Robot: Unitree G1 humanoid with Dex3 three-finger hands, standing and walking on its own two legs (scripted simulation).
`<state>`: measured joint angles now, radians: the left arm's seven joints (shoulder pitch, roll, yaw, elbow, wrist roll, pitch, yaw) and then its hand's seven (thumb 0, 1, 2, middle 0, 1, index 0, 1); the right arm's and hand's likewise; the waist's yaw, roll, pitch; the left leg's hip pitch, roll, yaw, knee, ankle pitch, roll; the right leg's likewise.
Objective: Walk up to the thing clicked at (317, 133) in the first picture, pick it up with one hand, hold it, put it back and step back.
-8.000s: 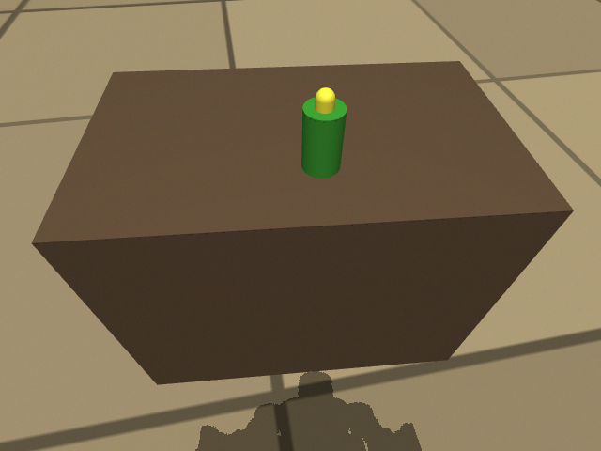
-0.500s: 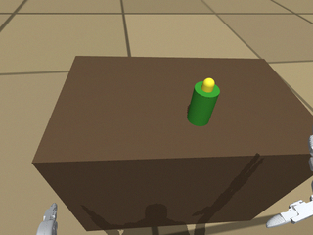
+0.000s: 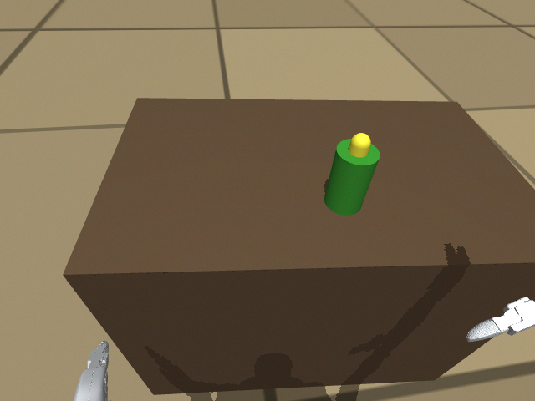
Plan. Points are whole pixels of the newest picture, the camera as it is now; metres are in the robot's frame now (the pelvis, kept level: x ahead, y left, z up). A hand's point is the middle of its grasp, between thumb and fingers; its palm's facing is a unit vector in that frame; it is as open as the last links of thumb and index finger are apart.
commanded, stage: go down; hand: right
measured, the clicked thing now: (352, 171) +0.51 -0.18 +0.06
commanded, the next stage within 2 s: none
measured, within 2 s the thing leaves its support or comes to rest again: neither
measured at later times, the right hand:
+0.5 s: hand (499, 210) +0.33 -0.32 +0.15, palm faces +0.10 +0.99 -0.07, open 17.6 cm
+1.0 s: hand (498, 182) +0.38 -0.35 +0.15, palm faces +0.11 +0.99 +0.00, open 17.5 cm
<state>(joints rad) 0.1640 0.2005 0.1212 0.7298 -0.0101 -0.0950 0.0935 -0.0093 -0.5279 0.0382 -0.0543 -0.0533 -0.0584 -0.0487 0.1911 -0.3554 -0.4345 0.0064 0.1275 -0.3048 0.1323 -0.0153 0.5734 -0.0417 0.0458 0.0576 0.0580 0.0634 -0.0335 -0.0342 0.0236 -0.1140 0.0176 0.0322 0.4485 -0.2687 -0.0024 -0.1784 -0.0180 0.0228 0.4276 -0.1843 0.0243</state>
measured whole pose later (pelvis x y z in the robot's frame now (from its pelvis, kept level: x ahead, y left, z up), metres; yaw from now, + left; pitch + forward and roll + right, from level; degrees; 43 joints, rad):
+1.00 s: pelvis +0.01 -0.01 -0.01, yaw +2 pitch +5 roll +1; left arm 0.22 0.27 -0.02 0.68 -0.02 -0.19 0.20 -0.01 -0.53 0.05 -0.05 -0.05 -0.06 -0.05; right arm -0.52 -0.73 -0.58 0.90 0.25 -0.05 0.57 -0.02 0.55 -0.03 0.06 0.05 0.05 0.05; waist 0.04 0.00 -0.06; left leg -0.33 0.00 0.01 0.53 -0.30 -0.01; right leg -0.41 -0.03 0.00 0.56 -0.25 0.01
